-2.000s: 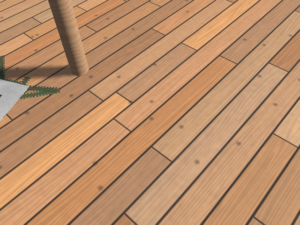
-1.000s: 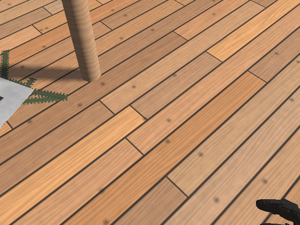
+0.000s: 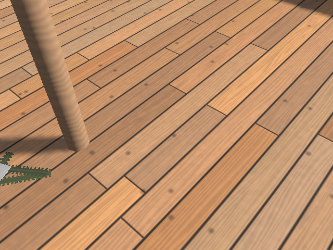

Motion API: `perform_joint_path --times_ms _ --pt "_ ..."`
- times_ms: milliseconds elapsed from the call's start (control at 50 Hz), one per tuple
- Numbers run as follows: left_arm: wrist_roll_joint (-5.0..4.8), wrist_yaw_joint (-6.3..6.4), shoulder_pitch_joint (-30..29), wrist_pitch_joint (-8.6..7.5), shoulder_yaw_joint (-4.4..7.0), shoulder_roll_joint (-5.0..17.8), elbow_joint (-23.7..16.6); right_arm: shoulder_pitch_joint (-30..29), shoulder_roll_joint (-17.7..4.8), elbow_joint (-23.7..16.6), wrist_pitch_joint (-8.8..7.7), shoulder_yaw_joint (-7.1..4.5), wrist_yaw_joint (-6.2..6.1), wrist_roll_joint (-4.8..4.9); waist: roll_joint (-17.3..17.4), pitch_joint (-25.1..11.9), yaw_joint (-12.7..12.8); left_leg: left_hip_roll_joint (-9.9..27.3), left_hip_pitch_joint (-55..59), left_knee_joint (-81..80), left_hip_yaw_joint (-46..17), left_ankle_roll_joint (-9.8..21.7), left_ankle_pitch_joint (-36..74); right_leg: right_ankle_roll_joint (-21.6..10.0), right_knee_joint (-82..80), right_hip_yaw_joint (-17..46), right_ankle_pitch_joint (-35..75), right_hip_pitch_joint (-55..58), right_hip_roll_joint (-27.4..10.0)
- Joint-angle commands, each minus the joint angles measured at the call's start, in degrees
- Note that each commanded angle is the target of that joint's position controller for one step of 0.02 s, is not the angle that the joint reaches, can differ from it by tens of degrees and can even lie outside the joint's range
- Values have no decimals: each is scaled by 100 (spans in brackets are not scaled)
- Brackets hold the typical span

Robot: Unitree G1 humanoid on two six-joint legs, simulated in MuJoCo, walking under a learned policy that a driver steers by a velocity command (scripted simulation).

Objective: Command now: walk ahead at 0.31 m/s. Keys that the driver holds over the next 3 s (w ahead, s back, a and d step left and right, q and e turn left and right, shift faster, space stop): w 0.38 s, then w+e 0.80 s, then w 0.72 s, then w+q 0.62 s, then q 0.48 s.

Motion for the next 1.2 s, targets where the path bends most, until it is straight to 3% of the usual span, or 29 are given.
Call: perform_joint_path --times_ms 20,40,60,80,100,120,160,200,300,420,480,500,520,540,560,600,640,720,840,940,1000,1040,1060,1080,1100,1120,1140,1160,1200 --pt "-53 -91 5 -261 107 426 -215 -557 -1010 -373 -143 -193 37 86 648 653 326 1418 -583 -1697 -1847 953 -975 -237 -985 -99 363 -29 -81" --pt "-22 -83 557 -247 178 527 58 -831 -906 -492 -133 -170 54 80 453 493 550 997 -1182 -1229 -1248 698 -354 -212 -1302 -28 891 1048 -5" --pt "9 -61 1273 -246 297 878 253 -1127 -576 -662 -165 -75 70 39 -424 297 801 359 -1881 205 -360 294 361 -457 -1874 1190 542 1810 -701" --pt "-9 -108 1851 -263 457 1512 358 -1194 -391 -888 -273 -30 62 -35 -1853 63 900 -299 -2974 1922 224 -47 -185 -1110 -2555 3246 773 2752 -1812" --pt "67 -124 1742 -323 305 1056 314 -1165 -593 -859 -341 -87 75 -7 -1299 113 760 -153 -3641 3063 -326 -29 -1082 -1331 -2568 3695 1218 2900 -2140" --pt "99 -129 1475 -378 214 742 226 -930 -590 -772 -386 -94 132 102 -880 263 525 102 -3916 3558 -578 111 -769 -1189 -2435 3152 1674 2894 -2026" --pt "75 -171 1146 -392 160 649 101 -940 -566 -718 -414 -112 182 114 -482 422 342 452 -4136 3444 -438 237 65 -870 -2540 2207 2422 2737 -1749" --pt "114 -160 1160 -308 65 424 96 -1049 -442 -749 -380 -125 242 46 -590 404 279 581 -3684 2931 -243 169 575 -653 -2695 1467 3150 2344 -1422" --pt "143 7 1217 -229 99 751 34 -2090 -37 -1159 -285 36 293 -18 -551 729 415 280 -2756 895 204 -127 1750 -621 -3218 658 3063 1219 -1048" --pt "16 32 1422 -214 201 821 177 -2410 -425 -1477 -314 -42 359 35 -632 785 196 159 -2138 -111 17 207 2043 -495 -3039 607 3703 1720 -1458" --pt "74 33 1112 -94 232 886 42 -686 -944 -1056 -336 -351 271 46 -767 -378 -735 -209 202 -167 205 491 1756 -223 -1023 422 5891 1526 -1165" --pt "159 20 1075 -82 158 727 -107 412 -1275 -827 -317 -471 193 -22 -443 -1167 -1116 673 2049 41 -734 768 1437 -55 592 352 4473 247 -874" --pt "87 -23 1913 -158 -70 -228 -160 918 -1647 -678 -293 -534 208 -136 1175 -2263 -631 2251 3778 -733 -3542 1620 -266 311 2804 264 323 -1719 192" --pt "-71 -22 1550 -281 32 228 -130 647 -1166 -729 -315 -379 206 -104 1048 -1981 -737 2267 3252 -1615 -4416 1504 -1012 247 3669 1010 -692 -2241 133" --pt "-221 -9 1029 -338 167 602 -335 61 -869 -801 -353 -289 182 -62 893 -969 -586 2138 2357 -1766 -3463 1183 -958 162 3895 917 -288 -2673 -169" --pt "-106 97 683 -301 247 599 -394 -703 -480 -857 -459 -185 212 -109 284 -176 -202 1762 677 -2039 -1997 850 342 82 3438 736 576 -2162 -668" --pt "-77 97 967 -123 273 308 -374 -901 -345 -756 -520 -156 231 -201 453 -90 130 1496 -61 -2311 -1175 746 821 38 3124 809 859 -1539 -907" --pt "-39 98 567 98 346 322 -691 -777 -543 -635 -498 -215 203 -251 344 290 231 1447 -376 -2694 -292 915 1243 142 2758 817 1409 -2073 -1005" --pt "3 -140 -645 -28 262 229 -1148 -238 -861 -616 -433 -267 -23 -208 0 477 -143 1423 403 -2685 544 816 1968 218 831 388 2798 -2564 -859" --pt "-13 -363 -1474 -23 172 208 -1665 354 -1030 -547 -225 -330 -30 -93 -12 679 -411 1672 1488 -2209 933 713 2724 40 -26 -83 2317 -2816 -661" --pt "-29 -441 -1112 20 302 510 -1805 179 -1241 -680 -96 -403 -48 -47 344 222 -16 1709 1768 -1107 1209 524 5374 -262 -133 -539 1514 -1859 -144" --pt "-67 -380 452 38 619 1057 -1466 -3 -1251 -792 -14 -394 -73 -21 311 -626 861 1419 1111 1067 1416 239 5916 -652 -615 -629 1731 340 383" --pt "-67 -229 1237 107 820 1631 -1291 113 -956 -939 -71 -287 -62 -169 -535 -1153 1034 1120 -458 2943 1421 -47 3534 -1010 -740 885 1606 2067 -511" --pt "-39 -235 899 42 843 2071 -1459 421 -191 -1306 -298 -64 19 -201 -1699 -1729 332 -255 -2852 4850 496 -354 -1115 -2185 -1757 4532 537 3608 -1857" --pt "47 -274 1080 -31 663 1515 -1530 -293 -757 -1419 -565 -163 114 36 -875 -1927 756 -73 -3490 5169 -651 -172 -1089 -2018 -2325 4837 549 3762 -1952" --pt "86 -269 889 -106 581 1212 -1503 -648 -847 -1550 -681 -193 158 196 -713 -1202 706 186 -3849 4938 -613 4 -601 -1754 -2269 3903 1058 3267 -1780" --pt "50 -272 479 -160 526 1023 -1571 -608 -786 -1471 -717 -183 125 107 -130 -728 402 472 -3551 4371 -628 48 -150 -1538 -2233 3113 1736 2355 -1491" --pt "52 -258 90 -180 466 833 -1662 -545 -854 -1388 -676 -245 88 -29 -62 -512 182 655 -3095 3819 -629 10 88 -1367 -2266 2563 2308 1616 -1266" --pt "118 -209 -158 -197 407 749 -1779 -321 -836 -1345 -491 -289 111 -84 -145 -389 -80 777 -2520 3355 -616 -117 346 -1322 -2492 2171 2867 878 -1098"
Next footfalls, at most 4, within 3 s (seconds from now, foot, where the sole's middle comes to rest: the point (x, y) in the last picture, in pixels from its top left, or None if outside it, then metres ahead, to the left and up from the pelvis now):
0.50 left None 0.40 0.12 -0.77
1.04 right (218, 223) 0.64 -0.17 -0.77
1.56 left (199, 153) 1.02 -0.12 -0.77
2.10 right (263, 129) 1.17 -0.47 -0.77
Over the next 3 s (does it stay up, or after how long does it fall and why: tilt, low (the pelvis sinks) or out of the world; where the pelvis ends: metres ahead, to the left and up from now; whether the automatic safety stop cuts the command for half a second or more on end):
stays up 1.44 -0.37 0.01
